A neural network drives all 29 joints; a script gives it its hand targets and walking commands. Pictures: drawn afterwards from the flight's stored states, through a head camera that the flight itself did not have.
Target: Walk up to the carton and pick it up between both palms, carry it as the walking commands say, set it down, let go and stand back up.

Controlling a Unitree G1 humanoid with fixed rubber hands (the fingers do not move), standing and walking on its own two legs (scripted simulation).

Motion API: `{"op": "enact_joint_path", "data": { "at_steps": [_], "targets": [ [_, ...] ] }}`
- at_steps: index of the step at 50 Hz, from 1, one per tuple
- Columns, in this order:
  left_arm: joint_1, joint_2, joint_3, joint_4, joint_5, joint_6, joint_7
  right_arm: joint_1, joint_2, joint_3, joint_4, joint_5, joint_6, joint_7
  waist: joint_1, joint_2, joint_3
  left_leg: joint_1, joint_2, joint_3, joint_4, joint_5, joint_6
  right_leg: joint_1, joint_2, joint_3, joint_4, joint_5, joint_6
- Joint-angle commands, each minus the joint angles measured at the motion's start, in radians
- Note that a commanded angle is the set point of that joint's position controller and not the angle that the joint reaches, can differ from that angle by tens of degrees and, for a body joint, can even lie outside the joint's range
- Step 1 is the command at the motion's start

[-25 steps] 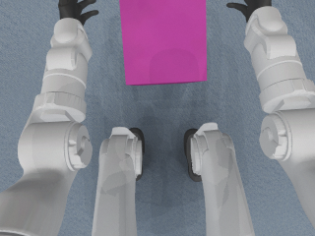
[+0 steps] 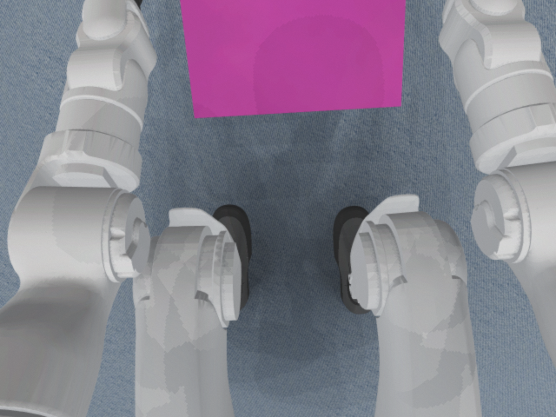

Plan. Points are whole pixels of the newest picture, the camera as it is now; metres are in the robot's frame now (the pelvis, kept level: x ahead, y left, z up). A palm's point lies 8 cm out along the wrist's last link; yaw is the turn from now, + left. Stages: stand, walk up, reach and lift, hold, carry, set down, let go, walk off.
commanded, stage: reach and lift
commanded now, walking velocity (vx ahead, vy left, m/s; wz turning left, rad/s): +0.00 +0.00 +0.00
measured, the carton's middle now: out of the picture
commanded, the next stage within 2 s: none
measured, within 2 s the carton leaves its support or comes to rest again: leaves its support in 1.38 s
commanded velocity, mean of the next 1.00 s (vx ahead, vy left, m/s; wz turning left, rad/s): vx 0.00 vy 0.00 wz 0.00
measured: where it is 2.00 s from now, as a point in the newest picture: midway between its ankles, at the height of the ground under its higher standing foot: (293, 275)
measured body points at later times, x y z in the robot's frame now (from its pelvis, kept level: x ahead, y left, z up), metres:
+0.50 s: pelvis +0.00 +0.00 +0.00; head +0.37 -0.01 +0.25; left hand +0.56 +0.15 -0.18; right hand +0.56 -0.17 -0.18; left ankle +0.12 +0.12 -0.34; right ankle +0.10 -0.11 -0.34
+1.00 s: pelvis +0.00 +0.00 -0.01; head +0.37 -0.01 +0.25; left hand +0.56 +0.13 -0.18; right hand +0.56 -0.15 -0.18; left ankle +0.12 +0.12 -0.34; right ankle +0.10 -0.12 -0.34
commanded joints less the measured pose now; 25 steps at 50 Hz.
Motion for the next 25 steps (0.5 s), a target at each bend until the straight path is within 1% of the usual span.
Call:
{"op": "enact_joint_path", "data": {
  "at_steps": [1, 6, 12, 25],
  "targets": [
    [-0.264, 0.136, 0.011, -0.110, -0.004, -0.022, 0.003, -0.268, -0.121, -0.001, -0.115, 0.011, -0.018, -0.003, 0.006, -0.033, -1.339, 0.686, 0.002, 0.045, -0.105, 0.399, -0.009, 0.616, -0.022, -0.021, -0.183, 0.401, 0.016],
    [-0.231, 0.117, 0.011, -0.062, -0.006, -0.019, -0.006, -0.239, -0.104, 0.008, -0.075, 0.011, -0.014, 0.003, 0.010, -0.025, -1.256, 0.635, 0.004, 0.051, -0.110, 0.358, -0.010, 0.570, -0.020, -0.018, -0.186, 0.368, 0.016],
    [-0.248, 0.101, 0.005, -0.040, -0.008, -0.024, -0.014, -0.256, -0.087, 0.006, -0.047, -0.002, -0.013, 0.008, 0.008, -0.028, -1.203, 0.592, 0.003, 0.051, -0.120, 0.314, -0.009, 0.538, -0.018, -0.016, -0.195, 0.329, 0.014],
    [-0.310, 0.053, -0.024, -0.042, 0.008, -0.029, 0.009, -0.318, -0.040, 0.018, -0.042, -0.021, -0.020, -0.010, 0.011, -0.022, -1.235, 0.641, -0.015, 0.048, -0.128, 0.312, -0.014, 0.570, 0.002, -0.026, -0.198, 0.319, 0.016]
  ]
}}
